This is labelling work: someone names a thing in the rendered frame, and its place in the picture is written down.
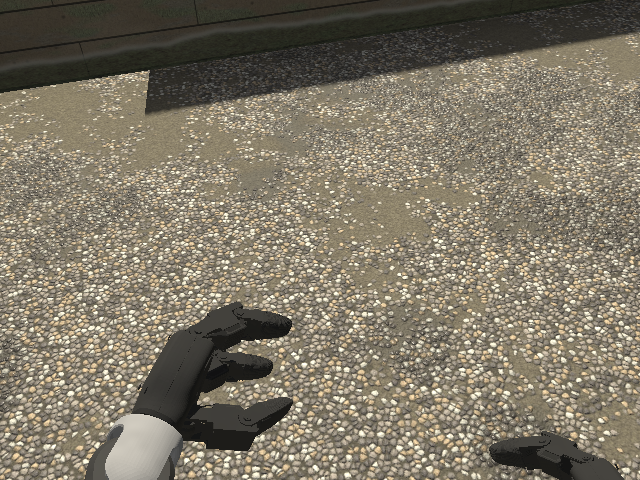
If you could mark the robot left hand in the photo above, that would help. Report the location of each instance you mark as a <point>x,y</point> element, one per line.
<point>195,360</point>

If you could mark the robot left forearm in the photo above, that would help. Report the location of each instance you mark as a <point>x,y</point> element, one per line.
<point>138,447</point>

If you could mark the robot right hand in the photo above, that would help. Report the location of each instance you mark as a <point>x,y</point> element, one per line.
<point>555,455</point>

